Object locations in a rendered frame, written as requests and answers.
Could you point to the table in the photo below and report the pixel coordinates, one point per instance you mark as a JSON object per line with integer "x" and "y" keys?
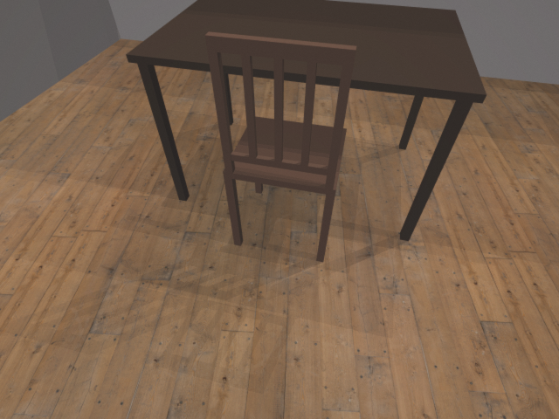
{"x": 399, "y": 49}

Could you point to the chair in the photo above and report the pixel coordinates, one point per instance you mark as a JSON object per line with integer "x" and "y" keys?
{"x": 278, "y": 152}

